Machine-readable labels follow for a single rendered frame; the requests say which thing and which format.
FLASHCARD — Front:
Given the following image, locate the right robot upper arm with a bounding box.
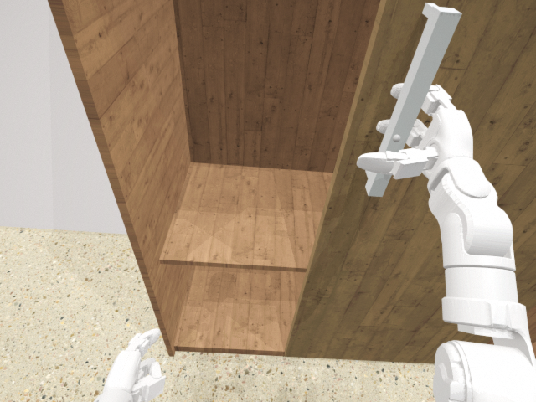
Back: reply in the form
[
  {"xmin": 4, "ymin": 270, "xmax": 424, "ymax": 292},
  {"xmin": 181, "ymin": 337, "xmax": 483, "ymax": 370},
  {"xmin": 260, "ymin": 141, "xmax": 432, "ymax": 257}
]
[{"xmin": 433, "ymin": 340, "xmax": 536, "ymax": 402}]

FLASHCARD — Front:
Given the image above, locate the handle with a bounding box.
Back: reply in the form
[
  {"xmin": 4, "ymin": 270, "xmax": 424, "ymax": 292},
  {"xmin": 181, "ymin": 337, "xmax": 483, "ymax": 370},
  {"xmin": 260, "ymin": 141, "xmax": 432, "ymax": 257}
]
[{"xmin": 365, "ymin": 3, "xmax": 462, "ymax": 197}]

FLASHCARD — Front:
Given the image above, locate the left robot hand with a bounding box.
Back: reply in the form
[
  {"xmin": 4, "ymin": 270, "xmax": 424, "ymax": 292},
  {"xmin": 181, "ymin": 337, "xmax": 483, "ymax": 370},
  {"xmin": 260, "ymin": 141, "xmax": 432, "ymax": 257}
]
[{"xmin": 102, "ymin": 328, "xmax": 166, "ymax": 402}]

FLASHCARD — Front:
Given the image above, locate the right robot hand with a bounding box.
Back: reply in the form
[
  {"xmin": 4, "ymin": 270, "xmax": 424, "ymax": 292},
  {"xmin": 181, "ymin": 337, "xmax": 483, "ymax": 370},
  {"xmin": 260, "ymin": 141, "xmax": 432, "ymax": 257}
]
[{"xmin": 357, "ymin": 83, "xmax": 473, "ymax": 180}]

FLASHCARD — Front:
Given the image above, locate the right robot forearm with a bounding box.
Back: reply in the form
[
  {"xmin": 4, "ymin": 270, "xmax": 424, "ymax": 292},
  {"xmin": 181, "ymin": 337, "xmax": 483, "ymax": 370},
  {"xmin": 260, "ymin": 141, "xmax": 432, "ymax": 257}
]
[{"xmin": 427, "ymin": 157, "xmax": 536, "ymax": 373}]

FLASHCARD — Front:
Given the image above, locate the wardrobe door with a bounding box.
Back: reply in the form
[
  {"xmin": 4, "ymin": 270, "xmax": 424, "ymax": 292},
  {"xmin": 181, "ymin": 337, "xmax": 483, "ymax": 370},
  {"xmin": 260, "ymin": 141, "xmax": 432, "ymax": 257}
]
[
  {"xmin": 486, "ymin": 305, "xmax": 536, "ymax": 345},
  {"xmin": 285, "ymin": 0, "xmax": 536, "ymax": 364}
]

